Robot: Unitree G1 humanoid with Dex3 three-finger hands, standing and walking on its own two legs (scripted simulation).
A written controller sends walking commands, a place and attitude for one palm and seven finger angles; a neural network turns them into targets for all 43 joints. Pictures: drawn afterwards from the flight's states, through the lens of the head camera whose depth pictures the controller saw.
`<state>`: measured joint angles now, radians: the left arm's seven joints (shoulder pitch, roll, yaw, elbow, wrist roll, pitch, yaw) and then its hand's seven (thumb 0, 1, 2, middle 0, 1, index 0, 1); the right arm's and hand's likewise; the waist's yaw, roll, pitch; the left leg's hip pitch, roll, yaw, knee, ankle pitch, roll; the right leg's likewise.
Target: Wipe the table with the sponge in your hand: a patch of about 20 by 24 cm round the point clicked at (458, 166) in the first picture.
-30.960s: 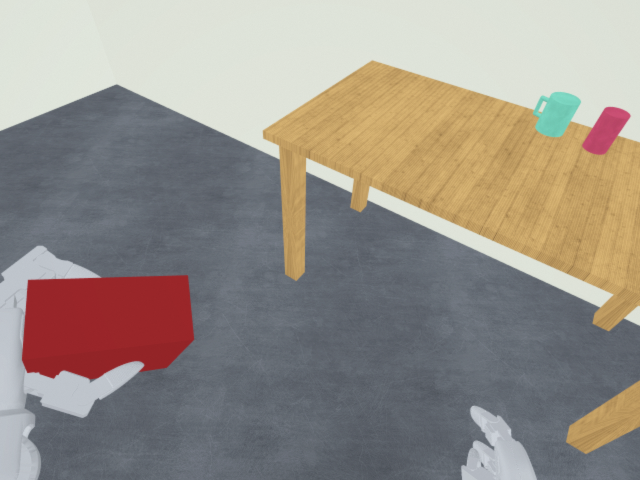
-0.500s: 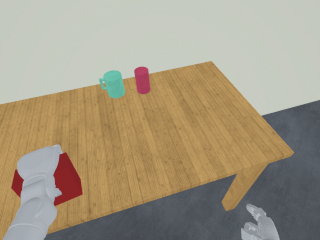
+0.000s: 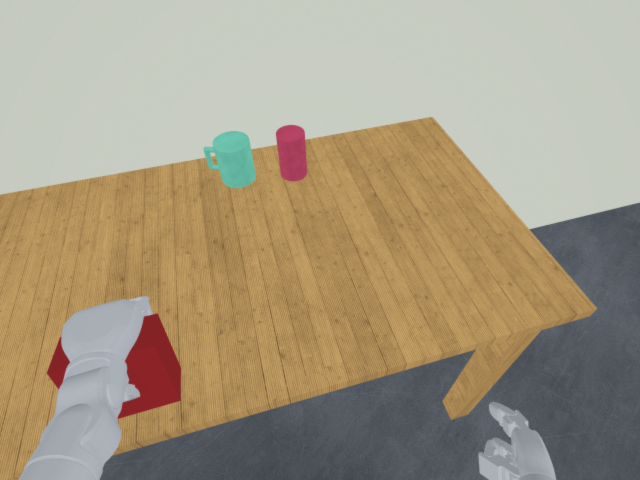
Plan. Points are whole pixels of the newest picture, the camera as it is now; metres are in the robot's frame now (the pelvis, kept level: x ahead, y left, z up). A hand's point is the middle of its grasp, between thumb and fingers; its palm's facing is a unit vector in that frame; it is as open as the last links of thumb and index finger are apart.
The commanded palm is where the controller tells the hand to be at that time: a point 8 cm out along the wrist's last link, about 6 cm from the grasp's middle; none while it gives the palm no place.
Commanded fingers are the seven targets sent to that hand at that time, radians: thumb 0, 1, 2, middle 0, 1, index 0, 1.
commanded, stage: lower the sponge onto the table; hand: left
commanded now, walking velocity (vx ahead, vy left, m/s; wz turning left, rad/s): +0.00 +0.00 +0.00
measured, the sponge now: (127, 379) +0.23 +0.32 -0.06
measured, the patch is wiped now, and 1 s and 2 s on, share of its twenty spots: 0.00 0.00 0.30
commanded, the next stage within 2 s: wipe forward along the first lane in 0.86 s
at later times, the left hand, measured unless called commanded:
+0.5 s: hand (128, 347) +0.26 +0.31 -0.02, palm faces -0.14 -0.04 -0.99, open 10.2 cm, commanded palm +0.24 +0.30 +0.04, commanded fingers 0.00 0.10 1.30 -1.20 -1.60 -1.20 -1.60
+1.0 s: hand (131, 353) +0.25 +0.30 -0.02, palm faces -0.09 -0.04 -0.99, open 10.2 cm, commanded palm +0.23 +0.30 +0.02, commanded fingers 0.00 0.10 1.30 -1.20 -1.60 -1.20 -1.60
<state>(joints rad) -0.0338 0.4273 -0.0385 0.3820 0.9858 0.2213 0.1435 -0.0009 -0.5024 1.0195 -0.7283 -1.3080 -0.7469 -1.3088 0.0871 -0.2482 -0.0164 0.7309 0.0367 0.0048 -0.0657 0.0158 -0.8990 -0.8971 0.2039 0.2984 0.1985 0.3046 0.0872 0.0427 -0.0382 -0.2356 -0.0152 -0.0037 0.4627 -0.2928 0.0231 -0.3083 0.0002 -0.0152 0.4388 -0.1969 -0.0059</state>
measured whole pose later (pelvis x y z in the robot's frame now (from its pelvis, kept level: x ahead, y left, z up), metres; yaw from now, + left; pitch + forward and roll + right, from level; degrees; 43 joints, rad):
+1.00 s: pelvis -0.01 -0.01 -0.01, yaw -1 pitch +6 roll +0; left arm -0.06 0.40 -0.01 0.49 1.02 0.20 0.31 0.01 -0.50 1.02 -0.72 -1.32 -0.73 -1.32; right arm 0.13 -0.26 -0.04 0.73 0.05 0.03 -0.06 0.02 -0.90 -0.90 0.20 0.30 0.20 0.30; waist 0.07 0.03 -0.09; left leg -0.36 -0.01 0.00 0.57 -0.33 0.01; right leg -0.43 0.01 -0.01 0.55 -0.23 -0.02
